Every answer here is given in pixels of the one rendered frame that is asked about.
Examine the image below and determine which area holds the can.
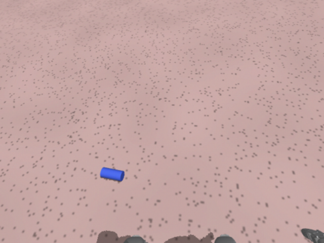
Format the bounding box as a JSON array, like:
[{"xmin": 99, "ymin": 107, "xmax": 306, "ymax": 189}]
[{"xmin": 100, "ymin": 167, "xmax": 125, "ymax": 181}]

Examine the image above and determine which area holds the right robot hand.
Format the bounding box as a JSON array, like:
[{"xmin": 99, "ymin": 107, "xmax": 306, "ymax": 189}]
[{"xmin": 301, "ymin": 228, "xmax": 324, "ymax": 243}]

